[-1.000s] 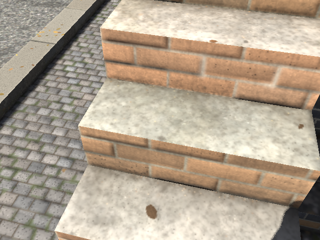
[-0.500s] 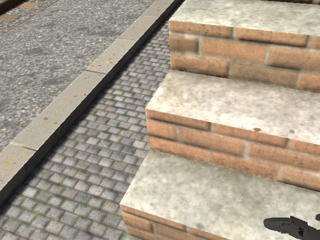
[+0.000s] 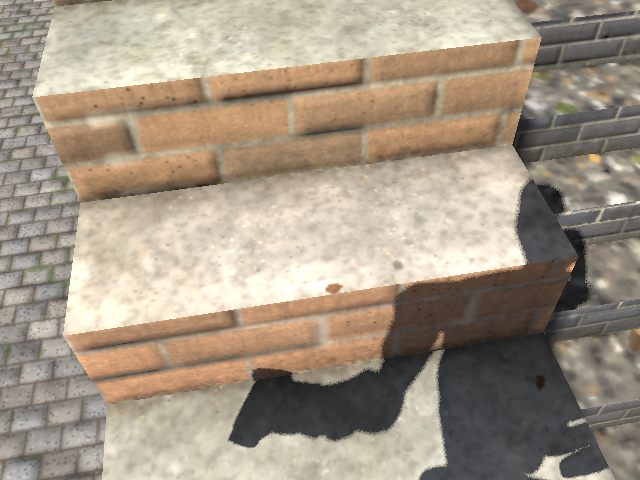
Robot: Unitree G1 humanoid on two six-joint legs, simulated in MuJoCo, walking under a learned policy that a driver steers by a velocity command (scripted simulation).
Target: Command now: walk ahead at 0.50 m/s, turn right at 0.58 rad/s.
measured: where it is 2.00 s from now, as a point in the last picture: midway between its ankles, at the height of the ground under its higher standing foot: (276, 58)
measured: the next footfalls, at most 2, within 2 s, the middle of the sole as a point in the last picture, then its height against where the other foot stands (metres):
right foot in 0.18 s outside the picture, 0.20 m higher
left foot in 0.60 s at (198, 463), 0.20 m higher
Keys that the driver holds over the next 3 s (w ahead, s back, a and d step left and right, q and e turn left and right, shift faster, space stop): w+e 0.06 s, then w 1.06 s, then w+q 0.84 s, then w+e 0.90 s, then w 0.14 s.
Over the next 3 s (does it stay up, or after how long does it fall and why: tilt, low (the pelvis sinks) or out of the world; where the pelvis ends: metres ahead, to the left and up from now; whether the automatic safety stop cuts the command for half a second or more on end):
stays up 1.34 0.26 1.04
